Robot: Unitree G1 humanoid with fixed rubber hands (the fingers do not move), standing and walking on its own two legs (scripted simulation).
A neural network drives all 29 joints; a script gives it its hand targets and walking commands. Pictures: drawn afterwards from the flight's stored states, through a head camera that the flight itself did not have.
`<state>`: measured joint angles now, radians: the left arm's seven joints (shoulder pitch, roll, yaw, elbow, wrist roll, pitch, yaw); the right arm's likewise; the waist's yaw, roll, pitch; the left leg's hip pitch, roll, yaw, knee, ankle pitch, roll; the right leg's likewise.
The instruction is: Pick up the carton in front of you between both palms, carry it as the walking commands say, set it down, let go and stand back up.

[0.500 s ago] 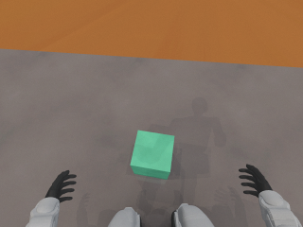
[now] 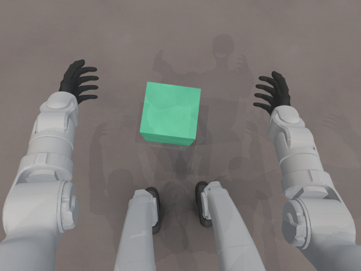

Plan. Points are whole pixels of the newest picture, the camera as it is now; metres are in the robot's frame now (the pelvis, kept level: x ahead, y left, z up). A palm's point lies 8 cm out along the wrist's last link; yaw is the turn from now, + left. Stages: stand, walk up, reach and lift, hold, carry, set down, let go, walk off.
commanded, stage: reach and lift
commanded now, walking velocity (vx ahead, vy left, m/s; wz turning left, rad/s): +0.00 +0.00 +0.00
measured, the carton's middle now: (170, 117) +0.52 -0.02 -0.55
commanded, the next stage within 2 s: none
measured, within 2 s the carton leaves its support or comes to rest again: leaves its support in 2.00 s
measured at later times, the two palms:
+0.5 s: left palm (102, 72) +0.57 +0.17 -0.18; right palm (242, 90) +0.49 -0.20 -0.18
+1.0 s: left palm (121, 104) +0.56 +0.16 -0.41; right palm (221, 114) +0.48 -0.20 -0.41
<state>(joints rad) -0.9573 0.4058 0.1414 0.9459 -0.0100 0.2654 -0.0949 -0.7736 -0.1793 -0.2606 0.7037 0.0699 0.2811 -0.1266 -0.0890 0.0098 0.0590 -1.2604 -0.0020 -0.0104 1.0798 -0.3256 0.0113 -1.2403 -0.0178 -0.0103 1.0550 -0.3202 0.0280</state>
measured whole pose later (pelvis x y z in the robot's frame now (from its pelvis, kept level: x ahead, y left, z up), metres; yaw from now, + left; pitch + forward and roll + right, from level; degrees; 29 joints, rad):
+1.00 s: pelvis -0.04 -0.01 -0.26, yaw -3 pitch +43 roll -5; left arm -1.58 0.54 -0.02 1.20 -0.15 0.14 0.00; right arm -1.33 -0.18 -0.27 0.91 0.19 0.14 -0.20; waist -0.09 -0.02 0.24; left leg -2.26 -0.01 -0.07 2.02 -0.51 0.00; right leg -2.22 0.03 -0.02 1.98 -0.51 0.05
